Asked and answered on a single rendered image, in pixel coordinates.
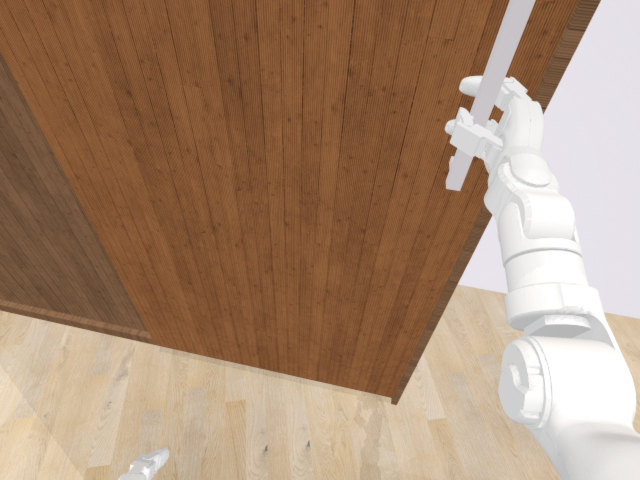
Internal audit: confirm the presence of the left robot hand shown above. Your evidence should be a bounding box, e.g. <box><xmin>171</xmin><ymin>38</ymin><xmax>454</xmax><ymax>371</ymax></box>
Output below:
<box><xmin>118</xmin><ymin>448</ymin><xmax>169</xmax><ymax>480</ymax></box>

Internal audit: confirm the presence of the robot right forearm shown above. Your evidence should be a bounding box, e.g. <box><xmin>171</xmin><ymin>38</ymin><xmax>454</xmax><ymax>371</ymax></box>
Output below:
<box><xmin>484</xmin><ymin>146</ymin><xmax>636</xmax><ymax>423</ymax></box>

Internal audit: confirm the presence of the handle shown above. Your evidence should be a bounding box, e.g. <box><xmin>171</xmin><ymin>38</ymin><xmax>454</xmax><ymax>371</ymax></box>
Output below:
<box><xmin>446</xmin><ymin>0</ymin><xmax>536</xmax><ymax>191</ymax></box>

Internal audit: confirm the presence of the wardrobe door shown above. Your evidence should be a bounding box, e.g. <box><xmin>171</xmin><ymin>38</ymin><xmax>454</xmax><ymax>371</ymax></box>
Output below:
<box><xmin>0</xmin><ymin>0</ymin><xmax>578</xmax><ymax>398</ymax></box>
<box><xmin>0</xmin><ymin>52</ymin><xmax>148</xmax><ymax>331</ymax></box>

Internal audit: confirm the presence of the robot right upper arm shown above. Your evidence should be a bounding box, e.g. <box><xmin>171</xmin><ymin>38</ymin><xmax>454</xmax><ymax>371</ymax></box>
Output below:
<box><xmin>498</xmin><ymin>335</ymin><xmax>640</xmax><ymax>480</ymax></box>

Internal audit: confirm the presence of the right robot hand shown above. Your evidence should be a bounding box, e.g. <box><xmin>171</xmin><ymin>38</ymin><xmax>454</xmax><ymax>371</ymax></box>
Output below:
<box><xmin>445</xmin><ymin>76</ymin><xmax>544</xmax><ymax>174</ymax></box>

